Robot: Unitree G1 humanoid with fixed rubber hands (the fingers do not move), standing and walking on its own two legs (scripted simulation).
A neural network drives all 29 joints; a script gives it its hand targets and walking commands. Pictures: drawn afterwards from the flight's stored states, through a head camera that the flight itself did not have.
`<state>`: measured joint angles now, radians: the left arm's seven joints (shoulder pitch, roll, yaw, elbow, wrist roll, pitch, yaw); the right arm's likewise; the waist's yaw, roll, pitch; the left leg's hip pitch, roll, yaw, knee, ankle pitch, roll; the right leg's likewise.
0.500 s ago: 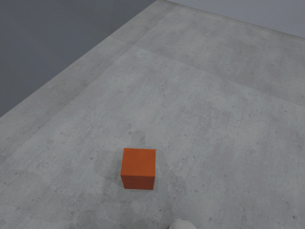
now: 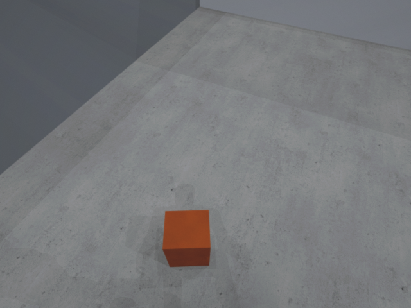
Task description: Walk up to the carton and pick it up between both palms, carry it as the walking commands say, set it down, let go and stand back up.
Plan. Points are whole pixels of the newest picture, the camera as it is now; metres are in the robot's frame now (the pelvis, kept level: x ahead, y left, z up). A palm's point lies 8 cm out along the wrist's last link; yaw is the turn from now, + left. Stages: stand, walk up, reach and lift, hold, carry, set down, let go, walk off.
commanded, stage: walk up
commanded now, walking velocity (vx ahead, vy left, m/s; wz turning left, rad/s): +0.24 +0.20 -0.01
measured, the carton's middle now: (188, 239) +0.46 +0.09 -0.64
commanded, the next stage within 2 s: none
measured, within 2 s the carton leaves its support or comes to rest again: neither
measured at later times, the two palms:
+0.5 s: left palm (63, 288) +0.17 +0.33 -0.16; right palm out of the picture +0.10 -0.13 -0.12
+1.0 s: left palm (64, 232) +0.30 +0.38 -0.16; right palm (253, 240) +0.28 -0.11 -0.12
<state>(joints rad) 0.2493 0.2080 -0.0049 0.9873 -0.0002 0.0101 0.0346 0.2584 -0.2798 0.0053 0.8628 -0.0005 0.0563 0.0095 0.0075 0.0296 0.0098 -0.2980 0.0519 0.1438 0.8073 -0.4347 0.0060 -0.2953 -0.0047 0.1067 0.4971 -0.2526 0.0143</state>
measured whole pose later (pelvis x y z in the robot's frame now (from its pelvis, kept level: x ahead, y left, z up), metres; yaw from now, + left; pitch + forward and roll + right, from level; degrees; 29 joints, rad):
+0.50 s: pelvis +0.12 +0.09 +0.00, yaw -1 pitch +7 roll -5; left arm 0.17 0.22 -0.01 1.01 0.00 0.02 0.02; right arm 0.38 -0.16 0.01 0.93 0.00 -0.01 -0.02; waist 0.01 0.02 0.02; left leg -0.07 0.04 0.14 0.40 -0.44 0.06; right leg -0.42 -0.01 0.02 0.72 -0.33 0.02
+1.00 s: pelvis +0.25 +0.14 +0.00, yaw +0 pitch +3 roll -6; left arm 0.18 0.22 -0.01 0.99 0.00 0.06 0.03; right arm 0.28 -0.20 0.01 0.94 0.00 0.00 -0.04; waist 0.01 0.03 0.05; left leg -0.17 0.04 0.12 0.58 -0.45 0.09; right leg -0.37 -0.02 -0.02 1.08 -0.51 0.03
